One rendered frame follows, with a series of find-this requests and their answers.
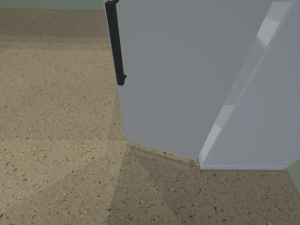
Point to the handle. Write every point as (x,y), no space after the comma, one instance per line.
(111,13)

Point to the fridge door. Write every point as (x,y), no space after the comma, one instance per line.
(181,58)

